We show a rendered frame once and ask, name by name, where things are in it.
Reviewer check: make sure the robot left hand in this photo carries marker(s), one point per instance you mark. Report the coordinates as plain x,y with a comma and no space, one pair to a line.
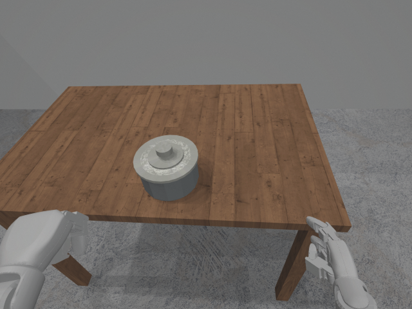
43,238

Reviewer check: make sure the lid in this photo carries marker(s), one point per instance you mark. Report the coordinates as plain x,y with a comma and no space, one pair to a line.
152,168

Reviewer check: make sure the knob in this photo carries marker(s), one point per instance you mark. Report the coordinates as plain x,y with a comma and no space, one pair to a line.
164,149

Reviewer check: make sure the pot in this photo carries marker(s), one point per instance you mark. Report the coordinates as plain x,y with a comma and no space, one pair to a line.
174,190

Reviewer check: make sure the table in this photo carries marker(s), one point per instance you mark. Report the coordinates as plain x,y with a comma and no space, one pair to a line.
261,163

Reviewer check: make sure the robot left forearm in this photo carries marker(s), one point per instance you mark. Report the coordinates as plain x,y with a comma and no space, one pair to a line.
20,286

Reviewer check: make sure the robot right hand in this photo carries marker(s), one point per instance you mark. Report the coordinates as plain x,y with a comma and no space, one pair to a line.
336,258

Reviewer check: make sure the robot right forearm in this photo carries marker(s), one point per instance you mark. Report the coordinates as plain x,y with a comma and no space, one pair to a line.
352,293

